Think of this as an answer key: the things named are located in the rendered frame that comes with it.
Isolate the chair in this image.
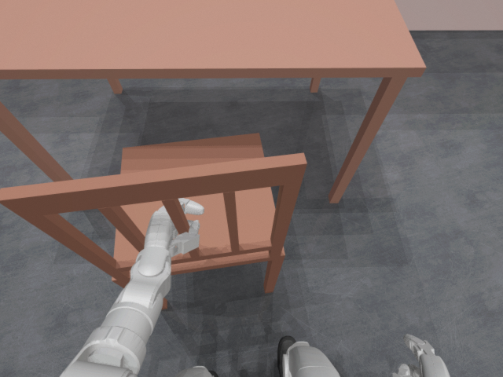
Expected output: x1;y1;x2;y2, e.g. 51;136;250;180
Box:
0;133;307;309

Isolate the robot right foot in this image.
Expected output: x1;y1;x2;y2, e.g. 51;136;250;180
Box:
277;335;296;377

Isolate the robot left upper arm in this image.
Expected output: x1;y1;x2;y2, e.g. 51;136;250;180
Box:
62;361;137;377

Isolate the table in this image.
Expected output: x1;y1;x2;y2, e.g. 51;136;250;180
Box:
0;0;426;203

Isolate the left robot hand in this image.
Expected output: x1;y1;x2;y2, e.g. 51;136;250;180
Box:
144;198;204;257

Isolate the robot right shin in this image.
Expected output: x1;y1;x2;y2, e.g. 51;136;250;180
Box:
287;342;310;351

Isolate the robot left forearm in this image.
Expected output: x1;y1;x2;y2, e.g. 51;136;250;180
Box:
59;247;171;377

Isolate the right robot hand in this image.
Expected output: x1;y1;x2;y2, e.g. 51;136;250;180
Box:
392;334;450;377

